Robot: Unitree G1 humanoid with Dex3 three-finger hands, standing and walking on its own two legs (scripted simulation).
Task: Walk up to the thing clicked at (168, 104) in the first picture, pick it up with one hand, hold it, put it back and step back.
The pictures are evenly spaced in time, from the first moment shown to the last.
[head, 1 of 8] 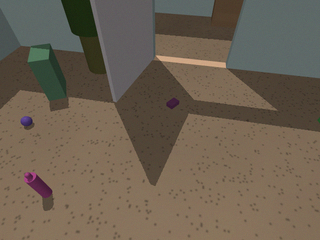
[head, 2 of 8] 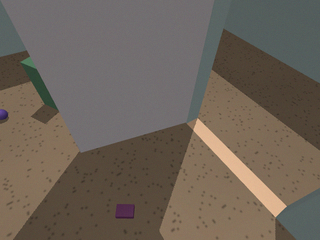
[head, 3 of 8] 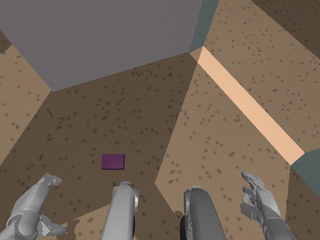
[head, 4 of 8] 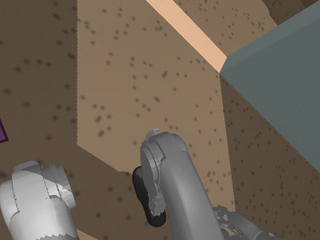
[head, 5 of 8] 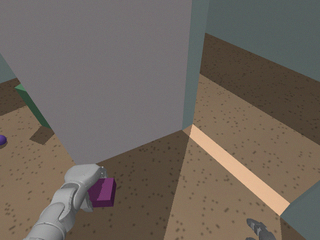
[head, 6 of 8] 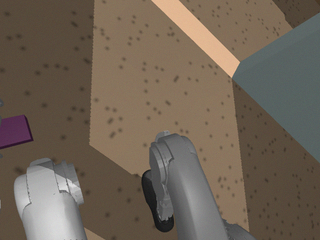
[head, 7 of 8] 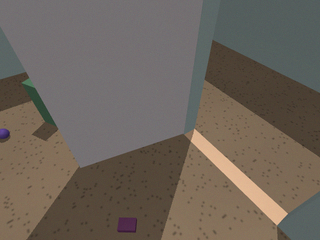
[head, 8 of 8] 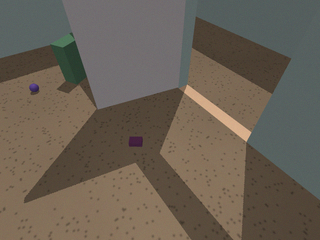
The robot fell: no
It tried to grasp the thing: yes
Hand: left
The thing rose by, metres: 0.68
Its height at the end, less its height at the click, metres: +0.00
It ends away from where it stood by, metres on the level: 0.01
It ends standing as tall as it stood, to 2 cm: yes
